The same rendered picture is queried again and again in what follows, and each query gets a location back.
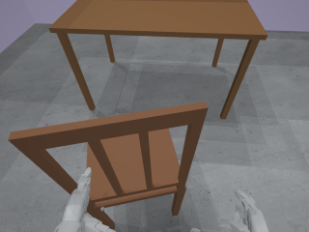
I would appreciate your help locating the left robot forearm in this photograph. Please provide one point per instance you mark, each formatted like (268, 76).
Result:
(69, 226)

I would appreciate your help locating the right robot hand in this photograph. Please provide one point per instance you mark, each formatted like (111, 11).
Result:
(253, 219)

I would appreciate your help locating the left robot hand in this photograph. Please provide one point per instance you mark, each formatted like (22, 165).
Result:
(78, 203)

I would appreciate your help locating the chair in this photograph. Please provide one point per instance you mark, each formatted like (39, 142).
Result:
(132, 156)

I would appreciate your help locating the table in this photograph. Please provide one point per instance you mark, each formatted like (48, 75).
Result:
(204, 19)

